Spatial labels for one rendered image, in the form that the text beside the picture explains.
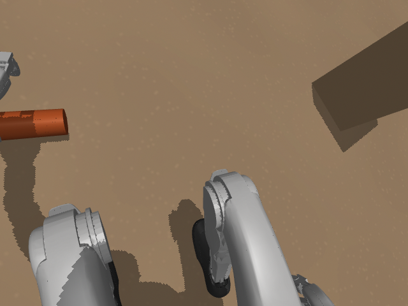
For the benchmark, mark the left robot hand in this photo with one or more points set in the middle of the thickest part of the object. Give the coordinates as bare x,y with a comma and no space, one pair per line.
8,67

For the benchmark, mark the right robot foot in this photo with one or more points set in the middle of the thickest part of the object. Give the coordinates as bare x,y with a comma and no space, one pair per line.
202,251

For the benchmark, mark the right robot hand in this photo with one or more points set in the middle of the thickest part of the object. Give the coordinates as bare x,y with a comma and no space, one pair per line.
313,295

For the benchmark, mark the left robot foot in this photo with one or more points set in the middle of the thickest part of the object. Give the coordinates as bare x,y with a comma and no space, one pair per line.
115,283

